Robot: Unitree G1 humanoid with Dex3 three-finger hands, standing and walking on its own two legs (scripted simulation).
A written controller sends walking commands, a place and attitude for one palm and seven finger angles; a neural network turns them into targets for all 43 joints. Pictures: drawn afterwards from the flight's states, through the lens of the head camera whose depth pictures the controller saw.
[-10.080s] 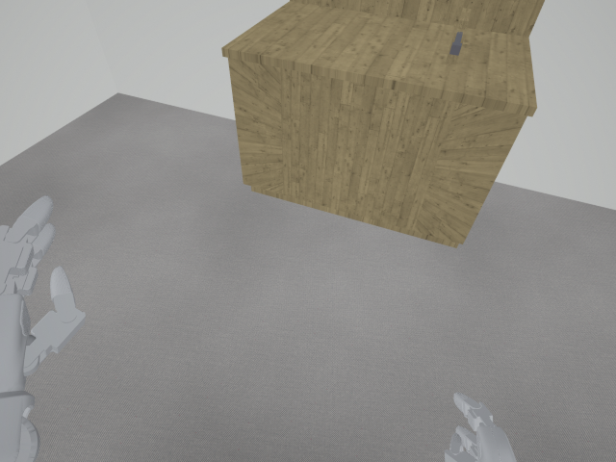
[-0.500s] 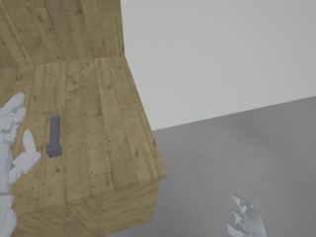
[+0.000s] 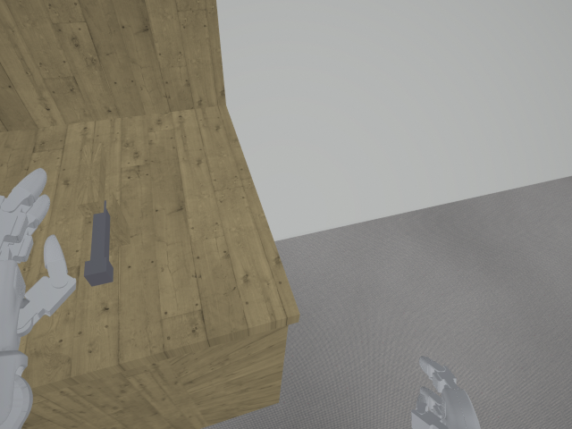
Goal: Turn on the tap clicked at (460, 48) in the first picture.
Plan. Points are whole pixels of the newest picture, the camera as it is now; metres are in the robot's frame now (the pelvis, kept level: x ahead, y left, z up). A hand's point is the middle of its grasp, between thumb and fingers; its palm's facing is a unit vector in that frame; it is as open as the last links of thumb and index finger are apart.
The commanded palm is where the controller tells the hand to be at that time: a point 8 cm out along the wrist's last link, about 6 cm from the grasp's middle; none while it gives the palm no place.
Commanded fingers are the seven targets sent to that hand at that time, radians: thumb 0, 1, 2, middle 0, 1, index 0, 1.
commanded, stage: shuffle to correct the standing spot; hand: left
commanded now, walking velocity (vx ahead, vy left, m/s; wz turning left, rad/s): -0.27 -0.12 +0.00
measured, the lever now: (99, 271) +0.30 +0.29 +0.05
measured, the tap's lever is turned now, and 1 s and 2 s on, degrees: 0 0 0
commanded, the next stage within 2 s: come to a stop and stand still in 0.34 s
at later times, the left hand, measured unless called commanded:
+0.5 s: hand (79, 328) +0.17 +0.21 +0.17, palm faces +0.32 -0.83 -0.46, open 7.5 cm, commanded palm +0.11 +0.25 +0.17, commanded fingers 0.00 0.90 0.90 -0.20 -0.30 -0.20 -0.30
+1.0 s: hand (62, 308) +0.19 +0.24 +0.16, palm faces +0.38 -0.82 -0.42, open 7.5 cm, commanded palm +0.13 +0.27 +0.17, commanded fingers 0.00 0.90 0.90 -0.20 -0.30 -0.20 -0.30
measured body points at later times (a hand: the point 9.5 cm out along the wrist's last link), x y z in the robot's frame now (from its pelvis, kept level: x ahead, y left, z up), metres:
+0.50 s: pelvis -0.05 -0.03 -0.01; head +0.00 -0.01 +0.43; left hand +0.15 +0.25 +0.19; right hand +0.12 -0.26 -0.09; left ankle +0.04 +0.10 -0.74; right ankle -0.03 -0.15 -0.74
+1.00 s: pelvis -0.03 -0.01 +0.00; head -0.01 +0.00 +0.45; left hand +0.16 +0.28 +0.19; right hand +0.13 -0.23 -0.09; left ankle +0.01 +0.09 -0.74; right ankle -0.04 -0.14 -0.74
